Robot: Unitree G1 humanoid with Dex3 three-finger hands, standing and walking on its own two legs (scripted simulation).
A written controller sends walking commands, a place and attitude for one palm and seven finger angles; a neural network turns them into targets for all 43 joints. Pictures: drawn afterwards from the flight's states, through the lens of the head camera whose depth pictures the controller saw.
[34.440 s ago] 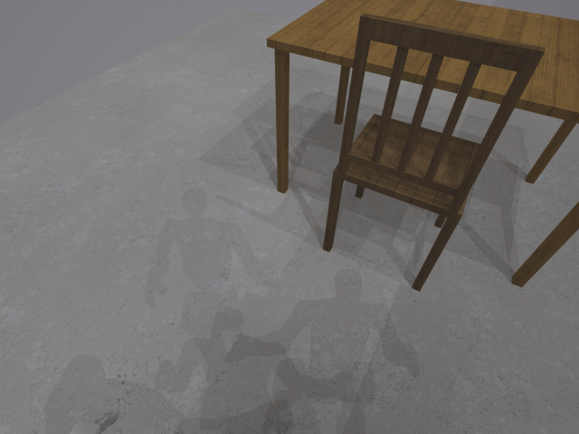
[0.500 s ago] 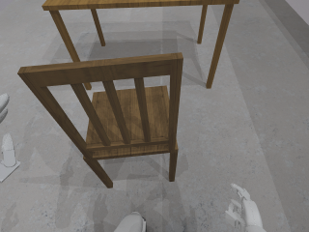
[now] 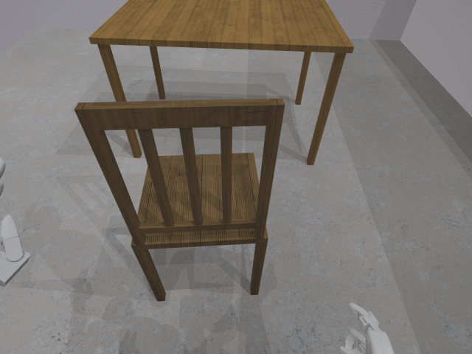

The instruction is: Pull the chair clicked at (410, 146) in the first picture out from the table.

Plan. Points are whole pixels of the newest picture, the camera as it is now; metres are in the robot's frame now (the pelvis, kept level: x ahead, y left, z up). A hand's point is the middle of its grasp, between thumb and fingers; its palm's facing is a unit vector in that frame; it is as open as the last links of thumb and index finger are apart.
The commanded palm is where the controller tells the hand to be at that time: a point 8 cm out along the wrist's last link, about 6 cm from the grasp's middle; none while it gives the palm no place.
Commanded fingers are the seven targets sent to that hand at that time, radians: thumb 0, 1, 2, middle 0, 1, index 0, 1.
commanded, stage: stop stepping back and stand still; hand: left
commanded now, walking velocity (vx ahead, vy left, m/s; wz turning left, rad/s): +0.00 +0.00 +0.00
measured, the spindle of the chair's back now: (193, 182) +0.52 +0.14 -0.05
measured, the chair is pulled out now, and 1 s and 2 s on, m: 0.64 0.64 0.64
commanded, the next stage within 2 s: let the arm hang, fingers relaxed in 0.20 s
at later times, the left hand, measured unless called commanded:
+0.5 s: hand (118, 344) +0.16 +0.22 -0.10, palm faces +0.04 -0.94 -0.33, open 7.4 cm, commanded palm none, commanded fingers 0.00 0.90 0.90 -0.20 -0.30 -0.20 -0.30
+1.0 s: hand out of the picture -0.04 +0.17 -0.17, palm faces +0.08 -0.97 -0.24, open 7.3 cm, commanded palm none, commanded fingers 0.00 0.90 0.90 -0.20 -0.30 -0.20 -0.30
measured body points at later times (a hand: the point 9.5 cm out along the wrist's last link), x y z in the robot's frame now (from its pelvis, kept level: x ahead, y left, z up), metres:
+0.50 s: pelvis +0.00 +0.01 -0.01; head +0.00 -0.01 +0.44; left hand +0.16 +0.27 -0.07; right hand +0.12 -0.24 -0.14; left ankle +0.02 +0.13 -0.74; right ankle +0.05 -0.13 -0.74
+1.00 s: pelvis +0.00 -0.02 -0.01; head +0.01 -0.04 +0.44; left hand -0.04 +0.22 -0.15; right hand -0.03 -0.24 -0.17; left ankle +0.02 +0.13 -0.74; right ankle +0.05 -0.13 -0.74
